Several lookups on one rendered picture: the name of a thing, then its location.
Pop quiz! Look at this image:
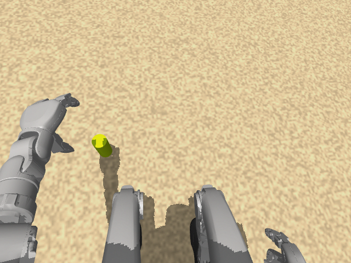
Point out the right robot hand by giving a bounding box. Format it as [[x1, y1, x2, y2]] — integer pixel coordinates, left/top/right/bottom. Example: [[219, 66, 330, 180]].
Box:
[[264, 228, 306, 263]]

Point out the can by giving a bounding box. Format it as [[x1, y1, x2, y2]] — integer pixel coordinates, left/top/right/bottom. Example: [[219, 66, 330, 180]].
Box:
[[92, 134, 112, 157]]

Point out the right robot foot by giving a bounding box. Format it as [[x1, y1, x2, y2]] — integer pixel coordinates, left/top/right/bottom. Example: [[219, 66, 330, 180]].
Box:
[[190, 218, 210, 263]]

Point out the left robot arm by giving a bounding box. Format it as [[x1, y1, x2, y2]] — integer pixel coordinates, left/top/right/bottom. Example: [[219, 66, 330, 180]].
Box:
[[0, 128, 54, 263]]

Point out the left robot hand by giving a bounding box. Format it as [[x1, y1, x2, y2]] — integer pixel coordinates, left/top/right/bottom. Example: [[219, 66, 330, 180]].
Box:
[[20, 93, 80, 153]]

